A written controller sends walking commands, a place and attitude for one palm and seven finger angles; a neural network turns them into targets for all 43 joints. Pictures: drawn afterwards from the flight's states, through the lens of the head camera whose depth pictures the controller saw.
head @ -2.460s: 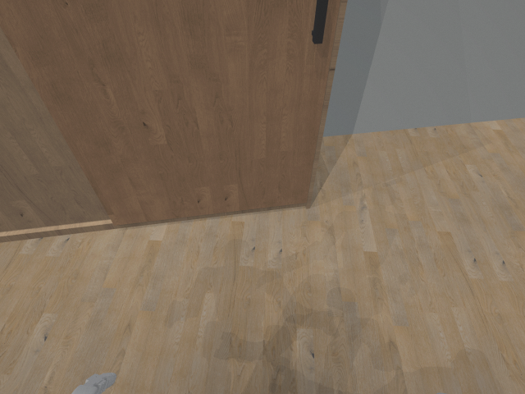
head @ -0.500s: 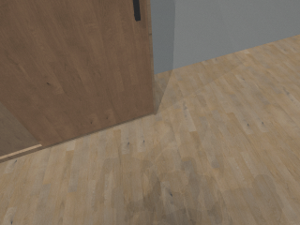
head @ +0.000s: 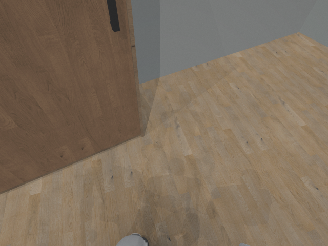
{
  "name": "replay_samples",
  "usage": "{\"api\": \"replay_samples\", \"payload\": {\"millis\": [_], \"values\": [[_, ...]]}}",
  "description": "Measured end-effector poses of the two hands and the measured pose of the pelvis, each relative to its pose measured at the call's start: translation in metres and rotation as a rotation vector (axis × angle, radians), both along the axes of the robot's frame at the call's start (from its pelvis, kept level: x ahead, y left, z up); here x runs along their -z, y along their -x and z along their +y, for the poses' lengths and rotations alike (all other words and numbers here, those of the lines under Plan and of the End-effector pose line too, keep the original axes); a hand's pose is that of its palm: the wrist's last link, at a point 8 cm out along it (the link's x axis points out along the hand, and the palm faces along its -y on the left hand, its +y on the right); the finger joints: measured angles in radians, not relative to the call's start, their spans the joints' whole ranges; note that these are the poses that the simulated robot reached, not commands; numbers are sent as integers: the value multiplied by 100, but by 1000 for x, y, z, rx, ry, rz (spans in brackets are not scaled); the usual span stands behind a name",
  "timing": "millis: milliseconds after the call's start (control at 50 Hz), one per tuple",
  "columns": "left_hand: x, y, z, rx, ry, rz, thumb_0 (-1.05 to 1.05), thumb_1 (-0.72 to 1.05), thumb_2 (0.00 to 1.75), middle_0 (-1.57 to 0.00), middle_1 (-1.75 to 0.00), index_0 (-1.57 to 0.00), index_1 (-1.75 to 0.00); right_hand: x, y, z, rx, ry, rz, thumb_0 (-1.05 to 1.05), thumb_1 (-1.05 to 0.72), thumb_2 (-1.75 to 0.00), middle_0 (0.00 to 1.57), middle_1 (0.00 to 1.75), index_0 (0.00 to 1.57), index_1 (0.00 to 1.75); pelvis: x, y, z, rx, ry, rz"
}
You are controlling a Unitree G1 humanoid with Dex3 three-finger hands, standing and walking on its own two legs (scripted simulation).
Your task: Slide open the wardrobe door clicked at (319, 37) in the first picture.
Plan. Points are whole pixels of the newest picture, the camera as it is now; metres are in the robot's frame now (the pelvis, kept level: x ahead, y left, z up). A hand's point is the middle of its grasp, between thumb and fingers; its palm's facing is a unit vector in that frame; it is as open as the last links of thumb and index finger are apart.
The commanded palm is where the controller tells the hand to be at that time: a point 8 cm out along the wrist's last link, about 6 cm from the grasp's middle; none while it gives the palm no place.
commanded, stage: walk to a spot facing it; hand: right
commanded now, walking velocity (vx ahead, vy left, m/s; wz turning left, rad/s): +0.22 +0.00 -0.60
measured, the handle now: (110, 4) +0.83 +0.30 +0.18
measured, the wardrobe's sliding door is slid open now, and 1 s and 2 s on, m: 0.00 0.00 0.00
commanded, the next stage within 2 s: turn to face it in 0.26 s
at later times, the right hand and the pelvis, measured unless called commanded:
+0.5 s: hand out of the picture +0.09 -0.18 -0.19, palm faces +0.31 +0.93 -0.18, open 7.3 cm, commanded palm none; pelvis +0.17 -0.01 +0.00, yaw -14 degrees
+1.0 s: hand (244, 204) +0.29 -0.21 -0.15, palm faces -0.02 +0.96 -0.29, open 7.4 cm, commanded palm none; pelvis +0.19 +0.00 +0.00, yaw +4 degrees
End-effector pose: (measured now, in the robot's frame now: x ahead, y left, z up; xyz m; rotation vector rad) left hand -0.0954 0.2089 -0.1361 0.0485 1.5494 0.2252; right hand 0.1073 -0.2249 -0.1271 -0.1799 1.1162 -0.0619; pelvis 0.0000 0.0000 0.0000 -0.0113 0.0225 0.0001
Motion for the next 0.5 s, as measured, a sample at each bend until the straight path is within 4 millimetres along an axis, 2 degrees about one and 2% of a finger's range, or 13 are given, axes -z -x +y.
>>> {"api": "replay_samples", "payload": {"millis": [40,100,180,260,320,380,440,500], "values": [[11,-25,16,30,9,17,0,90,90,-20,-30,-20,-30,2,-23,9,21,10,-58,1,-91,-90,20,30,20,30,8,-19,11,31,-2,-8],[11,-81,40,102,-3,-19,1,90,90,-20,-30,-20,-30,-5,-33,15,91,16,-85,0,-91,-90,20,30,21,30,4,-42,20,81,-11,-31],[0,-180,64,192,-37,-147,1,91,90,-20,-30,-20,-30,-11,-20,17,179,32,-15,0,-91,-90,20,30,21,30,-8,-71,26,126,-5,-34],[-15,-278,68,272,-61,-287,1,91,90,-19,-30,-19,-30,-11,1,11,256,52,86,0,-93,-90,21,30,21,30,-14,-97,27,169,-8,-26],[-25,-340,57,340,-62,-363,0,91,90,-19,-30,-19,-30,-6,16,9,301,43,163,0,-92,-90,20,30,20,30,-14,-115,24,200,-16,-20],[-30,-392,35,421,-55,-407,0,91,90,-19,-30,-19,-30,2,27,6,352,21,224,0,-92,-90,20,30,20,30,-11,-132,16,232,-27,-17],[-30,-435,3,502,-51,-436,0,91,90,-19,-30,-19,-30,13,34,3,397,-8,272,0,-91,-90,20,30,20,30,-5,-151,3,248,-39,-15],[-27,-463,-30,544,-46,-482,0,91,90,-19,-30,-19,-30,28,38,-3,423,-40,333,0,-91,-90,20,30,20,30,4,-168,-14,240,-37,-16]]}}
